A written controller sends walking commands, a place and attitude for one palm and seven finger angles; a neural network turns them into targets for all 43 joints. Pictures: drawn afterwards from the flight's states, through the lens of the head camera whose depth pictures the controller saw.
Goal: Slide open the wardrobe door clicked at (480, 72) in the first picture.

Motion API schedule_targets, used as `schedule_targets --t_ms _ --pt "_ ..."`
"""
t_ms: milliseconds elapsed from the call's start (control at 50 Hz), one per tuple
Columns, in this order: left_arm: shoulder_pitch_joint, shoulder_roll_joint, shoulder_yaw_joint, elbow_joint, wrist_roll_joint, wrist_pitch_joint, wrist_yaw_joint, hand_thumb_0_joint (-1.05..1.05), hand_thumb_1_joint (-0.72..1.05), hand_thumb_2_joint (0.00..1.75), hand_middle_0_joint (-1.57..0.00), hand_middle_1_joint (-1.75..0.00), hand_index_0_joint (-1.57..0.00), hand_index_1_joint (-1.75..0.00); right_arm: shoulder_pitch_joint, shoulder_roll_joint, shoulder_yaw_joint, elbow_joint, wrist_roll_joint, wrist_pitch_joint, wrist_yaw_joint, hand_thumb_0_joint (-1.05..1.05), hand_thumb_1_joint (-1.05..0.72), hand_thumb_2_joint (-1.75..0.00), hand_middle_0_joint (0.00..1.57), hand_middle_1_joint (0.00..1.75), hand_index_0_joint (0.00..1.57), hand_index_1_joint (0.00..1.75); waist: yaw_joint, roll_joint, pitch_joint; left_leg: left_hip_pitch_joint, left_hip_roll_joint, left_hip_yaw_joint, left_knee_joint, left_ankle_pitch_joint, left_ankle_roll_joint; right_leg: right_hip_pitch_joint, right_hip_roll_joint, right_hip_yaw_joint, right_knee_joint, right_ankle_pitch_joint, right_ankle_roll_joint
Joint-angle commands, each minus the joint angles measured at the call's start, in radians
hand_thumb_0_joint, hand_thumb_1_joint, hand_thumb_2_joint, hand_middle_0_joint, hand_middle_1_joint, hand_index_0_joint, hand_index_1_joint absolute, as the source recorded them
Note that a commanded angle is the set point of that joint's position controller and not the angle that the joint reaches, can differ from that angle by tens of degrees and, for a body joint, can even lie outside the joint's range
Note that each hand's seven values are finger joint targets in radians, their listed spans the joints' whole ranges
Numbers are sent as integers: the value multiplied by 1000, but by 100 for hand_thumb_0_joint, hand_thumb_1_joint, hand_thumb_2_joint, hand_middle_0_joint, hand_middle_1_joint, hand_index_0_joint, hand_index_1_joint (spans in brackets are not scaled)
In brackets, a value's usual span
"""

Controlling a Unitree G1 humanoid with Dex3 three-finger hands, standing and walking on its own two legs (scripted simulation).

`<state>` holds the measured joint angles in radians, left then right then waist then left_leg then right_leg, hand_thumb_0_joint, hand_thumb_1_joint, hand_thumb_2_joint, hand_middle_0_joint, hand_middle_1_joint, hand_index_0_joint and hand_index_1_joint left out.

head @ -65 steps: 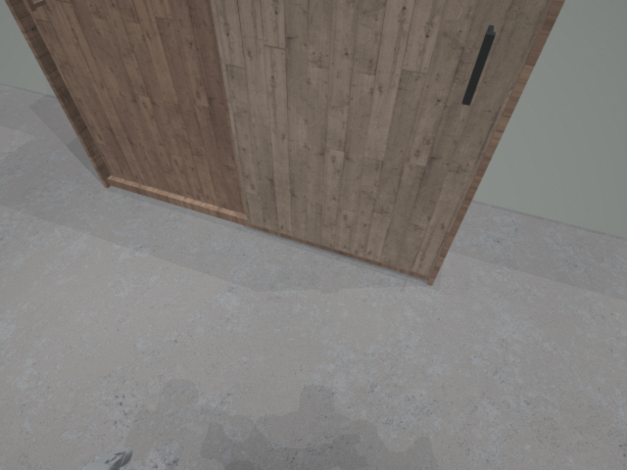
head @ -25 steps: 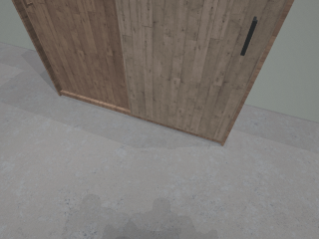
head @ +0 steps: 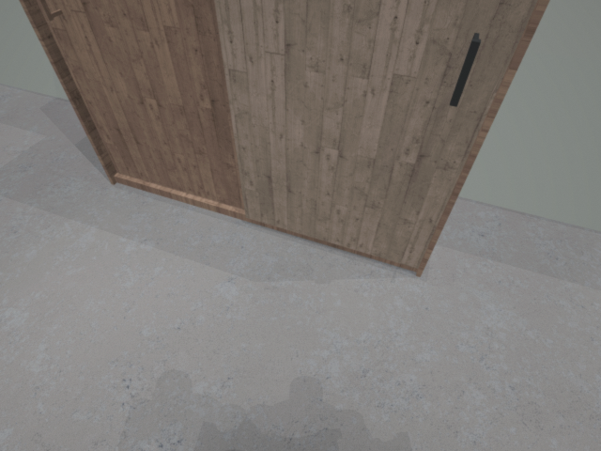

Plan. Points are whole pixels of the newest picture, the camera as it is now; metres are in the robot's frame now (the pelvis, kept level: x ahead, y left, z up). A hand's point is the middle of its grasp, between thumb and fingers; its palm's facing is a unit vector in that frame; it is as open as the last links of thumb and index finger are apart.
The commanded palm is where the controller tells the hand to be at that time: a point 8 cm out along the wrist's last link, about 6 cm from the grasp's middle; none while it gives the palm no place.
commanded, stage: look at it before walking up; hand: right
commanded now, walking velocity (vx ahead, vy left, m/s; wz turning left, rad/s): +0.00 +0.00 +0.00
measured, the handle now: (464, 70) +0.91 -0.34 +0.09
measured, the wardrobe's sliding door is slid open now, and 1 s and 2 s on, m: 0.00 0.00 0.00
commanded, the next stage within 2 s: walk to a spot facing it in 0.14 s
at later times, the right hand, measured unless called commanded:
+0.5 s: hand out of the picture +0.04 -0.21 -0.18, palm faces -0.03 +0.97 -0.23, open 7.4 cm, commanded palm none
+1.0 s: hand out of the picture +0.13 -0.17 -0.19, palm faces -0.05 +0.99 -0.14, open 7.4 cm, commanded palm none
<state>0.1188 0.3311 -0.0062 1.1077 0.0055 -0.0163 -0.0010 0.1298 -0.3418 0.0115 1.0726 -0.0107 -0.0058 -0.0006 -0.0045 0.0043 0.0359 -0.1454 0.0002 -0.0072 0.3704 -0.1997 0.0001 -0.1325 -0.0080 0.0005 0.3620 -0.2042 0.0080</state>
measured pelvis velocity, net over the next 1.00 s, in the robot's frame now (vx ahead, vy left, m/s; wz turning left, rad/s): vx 0.18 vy -0.01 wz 0.10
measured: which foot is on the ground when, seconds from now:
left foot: down 0.00-1.00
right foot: down 0.00-0.68, up 0.70-1.00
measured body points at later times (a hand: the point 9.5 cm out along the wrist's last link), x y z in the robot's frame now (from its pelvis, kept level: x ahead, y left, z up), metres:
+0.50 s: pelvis +0.03 +0.00 -0.01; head +0.02 -0.01 +0.44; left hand +0.05 +0.26 -0.16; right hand +0.04 -0.26 -0.16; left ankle +0.00 +0.12 -0.75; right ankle +0.00 -0.12 -0.75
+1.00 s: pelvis +0.18 -0.01 -0.02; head +0.20 -0.02 +0.43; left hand +0.21 +0.23 -0.16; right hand +0.14 -0.22 -0.18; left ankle +0.05 +0.10 -0.75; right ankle +0.29 -0.10 -0.72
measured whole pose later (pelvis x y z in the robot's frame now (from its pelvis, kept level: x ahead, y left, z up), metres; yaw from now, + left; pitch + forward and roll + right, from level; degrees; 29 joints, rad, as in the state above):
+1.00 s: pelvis +0.18 -0.01 -0.02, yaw +5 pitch -1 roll +1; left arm 0.20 0.17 0.05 1.04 0.01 -0.02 -0.01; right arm 0.41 -0.13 -0.02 1.11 -0.03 -0.04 -0.03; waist 0.00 0.01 0.06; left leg 0.01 0.00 0.07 0.41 -0.39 -0.01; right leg -0.50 -0.08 -0.10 0.73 -0.20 -0.01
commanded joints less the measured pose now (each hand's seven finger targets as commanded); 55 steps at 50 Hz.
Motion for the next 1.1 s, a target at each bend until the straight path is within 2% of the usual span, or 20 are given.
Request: schedule_targets --t_ms 0,220,260,320,400,500,560,600,620,640,660,680,740,820,920,960,1000,1020,1040,1080 --pt "-43 211 41 -68 1 -22 16 0 90 90 -20 -30 -20 -30 -29 -202 -44 -65 0 -23 -12 0 -90 -90 20 30 20 30 2 -10 -82 25 119 -94 -54 156 27 16 -111 93 -53 164 -32" --pt "-44 211 41 -65 0 -21 17 0 90 90 -20 -30 -20 -30 -21 -202 -44 -57 0 -25 -13 0 -90 -90 20 30 20 30 2 -3 -85 36 122 -90 -61 189 27 31 -112 94 -56 188 -31" --pt "11 90 13 -37 8 -4 13 0 90 90 -20 -30 -20 -30 47 -84 -17 -26 1 -6 -16 0 -90 -90 20 30 20 30 2 8 -84 14 114 -93 -67 43 12 38 -104 63 -40 66 -11" --pt "60 82 20 -36 17 9 7 0 90 90 -20 -30 -20 -30 92 -85 -27 -28 -9 13 -4 0 -90 -90 20 30 20 30 0 26 27 -80 96 -146 -84 -291 31 -63 -83 44 -19 -244 -15" --pt "98 79 35 -57 18 1 7 0 90 90 -20 -30 -20 -30 155 -72 -46 -52 -12 12 9 0 -90 -90 20 30 20 30 -5 27 102 -156 79 -192 -47 -394 67 -133 -90 43 35 -354 -37" --pt "207 78 55 -57 9 -29 18 0 90 90 -20 -30 -20 -30 195 -5 -59 -81 -10 -11 13 0 -90 -90 20 30 20 30 21 -89 75 -272 4 -106 205 -209 65 -12 -195 144 25 -253 -105" --pt "324 72 69 -24 12 -42 29 0 90 90 -20 -30 -20 -30 110 58 -53 -128 -9 -31 16 0 -90 -90 20 30 20 30 67 -214 93 -474 -7 45 409 -310 24 185 -342 252 -34 148 -209" --pt "315 48 63 -15 16 -41 32 0 90 90 -20 -30 -20 -30 126 82 -60 -120 -9 -37 20 0 -90 -90 20 30 20 30 37 -157 94 -347 19 62 309 -303 32 109 -329 153 49 300 -184" --pt "256 41 59 -28 15 -40 32 0 90 90 -20 -30 -20 -30 240 90 -68 -78 -13 -39 24 0 -90 -90 20 30 20 30 -31 -120 50 -108 5 89 168 -175 44 -30 -260 29 187 289 -126" --pt "217 4 52 -50 3 -45 26 0 90 90 -20 -30 -20 -30 402 38 -85 -25 -16 -47 19 0 -90 -90 20 30 20 30 -100 50 -19 179 82 -71 59 -58 88 -255 -151 -100 462 234 -60" --pt "142 -66 38 -110 -4 -60 17 0 90 90 -20 -30 -20 -30 580 -62 -109 27 -12 -59 -2 0 -90 -90 20 30 20 30 -147 341 -67 344 367 -490 -89 179 193 -518 -22 -182 731 -269 -5" --pt "66 -23 52 -128 4 -57 19 0 90 90 -20 -30 -20 -30 585 -37 -95 41 3 -57 -17 0 -90 -90 20 30 20 30 -146 209 -18 301 380 -518 -76 304 251 -561 -56 -66 805 -345 -14" --pt "57 -95 55 -111 14 -38 10 0 90 90 -20 -30 -20 -30 442 45 -73 6 -18 -53 -32 0 -90 -90 20 30 20 30 -68 50 99 127 338 -363 -91 230 254 -589 -121 -36 825 -243 2" --pt "116 -143 61 -98 9 -11 -9 0 90 90 -20 -30 -20 -30 349 64 -66 -12 -20 -61 -32 0 -90 -90 20 30 20 30 1 94 90 -38 242 -151 -143 207 185 -443 -110 -86 635 -104 21" --pt "97 -158 52 -107 1 -16 -16 0 90 90 -20 -30 -20 -30 323 62 -68 1 -19 -58 -39 0 -90 -90 20 30 20 30 1 143 77 -7 200 17 -83 380 105 -300 -50 -131 380 14 -12" --pt "152 -131 55 -99 5 -18 -6 0 90 90 -20 -30 -20 -30 308 51 -74 -3 -15 -50 -42 0 -90 -90 20 30 20 30 34 125 52 23 190 76 44 502 74 -190 -18 -143 277 73 -26" --pt "334 -36 74 -66 19 -18 4 0 90 90 -20 -30 -20 -30 316 59 -76 -24 -7 -35 -43 0 -90 -90 20 30 20 30 98 -37 -75 -71 143 127 391 346 18 83 -81 -28 192 361 -71" --pt "383 61 93 -80 28 -17 11 0 90 90 -20 -30 -20 -30 368 99 -78 -50 12 -27 -38 0 -90 -90 20 30 20 30 87 -285 -166 -267 12 158 696 -207 -30 222 -342 324 122 663 -208" --pt "372 98 91 -84 9 -2 18 0 90 90 -20 -30 -20 -30 340 104 -69 -81 1 -22 -39 0 -90 -90 20 30 20 30 72 -271 -189 -273 -14 60 880 -477 -22 120 -420 469 -9 528 -284" --pt "213 49 89 -129 8 2 25 0 90 90 -20 -30 -20 -30 232 102 -71 -108 -8 -7 -34 0 -90 -90 20 30 20 30 46 -194 -81 -387 63 -5 946 -360 -27 -58 -359 458 -91 60 -267"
